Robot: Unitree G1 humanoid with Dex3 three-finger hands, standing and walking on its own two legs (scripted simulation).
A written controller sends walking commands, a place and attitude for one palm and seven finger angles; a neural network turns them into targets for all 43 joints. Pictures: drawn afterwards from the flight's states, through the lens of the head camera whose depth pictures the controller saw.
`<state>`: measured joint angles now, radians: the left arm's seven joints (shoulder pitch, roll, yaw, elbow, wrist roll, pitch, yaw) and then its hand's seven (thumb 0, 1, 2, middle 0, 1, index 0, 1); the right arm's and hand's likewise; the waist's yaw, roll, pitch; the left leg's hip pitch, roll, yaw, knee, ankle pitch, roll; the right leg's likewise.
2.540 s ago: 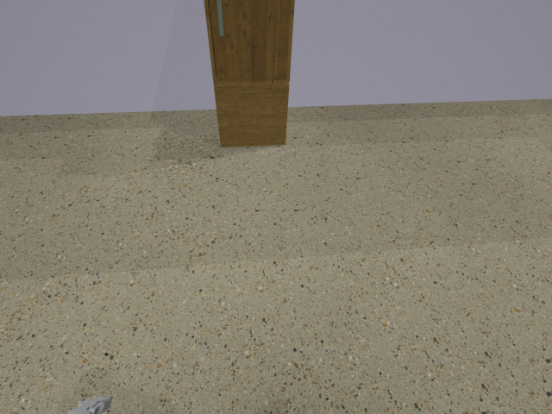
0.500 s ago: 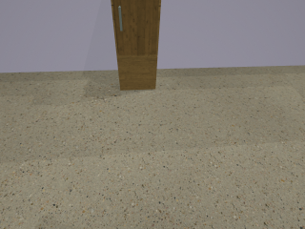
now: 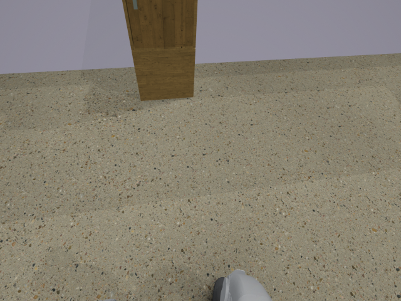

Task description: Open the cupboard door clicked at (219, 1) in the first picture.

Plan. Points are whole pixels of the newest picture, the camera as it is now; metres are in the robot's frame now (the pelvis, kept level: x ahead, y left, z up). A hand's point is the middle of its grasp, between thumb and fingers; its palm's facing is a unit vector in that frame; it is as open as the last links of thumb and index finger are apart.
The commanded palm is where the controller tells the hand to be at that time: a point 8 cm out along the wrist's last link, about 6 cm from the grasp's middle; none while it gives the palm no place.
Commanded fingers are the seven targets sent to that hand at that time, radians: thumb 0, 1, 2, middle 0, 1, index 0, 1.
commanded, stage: walk to a spot facing it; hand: left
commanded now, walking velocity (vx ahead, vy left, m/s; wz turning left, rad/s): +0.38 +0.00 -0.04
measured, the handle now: out of the picture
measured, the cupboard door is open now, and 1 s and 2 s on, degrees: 0 0 0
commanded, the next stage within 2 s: turn to face it in 1.06 s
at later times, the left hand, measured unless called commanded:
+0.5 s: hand (119, 278) +0.19 +0.19 -0.17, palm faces +0.12 -0.98 -0.14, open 7.3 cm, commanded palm none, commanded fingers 0.00 0.90 0.90 -0.20 -0.30 -0.20 -0.30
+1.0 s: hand (142, 138) +0.59 +0.19 -0.16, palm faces -0.15 -0.97 -0.19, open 7.4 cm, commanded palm none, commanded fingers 0.00 0.90 0.90 -0.20 -0.30 -0.20 -0.30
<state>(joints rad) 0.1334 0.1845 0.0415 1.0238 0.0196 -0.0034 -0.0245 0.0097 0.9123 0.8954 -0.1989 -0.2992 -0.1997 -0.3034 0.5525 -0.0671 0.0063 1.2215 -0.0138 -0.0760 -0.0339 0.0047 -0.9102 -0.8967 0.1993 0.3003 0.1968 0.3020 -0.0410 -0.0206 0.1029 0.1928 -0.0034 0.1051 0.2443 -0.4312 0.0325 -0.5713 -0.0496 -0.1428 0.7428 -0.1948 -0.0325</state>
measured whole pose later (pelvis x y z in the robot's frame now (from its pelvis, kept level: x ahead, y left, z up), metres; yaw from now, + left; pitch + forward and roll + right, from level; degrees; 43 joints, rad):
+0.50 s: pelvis +0.25 +0.02 +0.01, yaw +2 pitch +0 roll -3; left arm 0.39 0.17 0.04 1.12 0.03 -0.06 0.00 0.00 0.92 0.89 -0.20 -0.30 -0.20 -0.30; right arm 0.15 -0.18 -0.05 1.02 -0.02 -0.04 0.03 0.01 -0.93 -0.90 0.19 0.30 0.19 0.30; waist 0.04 -0.01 0.04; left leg -0.48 0.13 0.11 0.66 -0.20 -0.01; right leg -0.04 0.00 -0.18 0.41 -0.37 0.00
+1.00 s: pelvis +0.47 +0.03 +0.01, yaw -8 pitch -1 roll +1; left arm 0.13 0.18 0.07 1.02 0.03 0.01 -0.03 0.01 0.91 0.90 -0.20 -0.30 -0.20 -0.30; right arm 0.44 -0.12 -0.04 1.15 -0.03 -0.07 -0.01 0.00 -0.92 -0.90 0.20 0.30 0.19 0.30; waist -0.04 -0.01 0.07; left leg 0.09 0.06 0.33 0.34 -0.39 -0.04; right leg -0.53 -0.10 -0.13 0.73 -0.19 -0.02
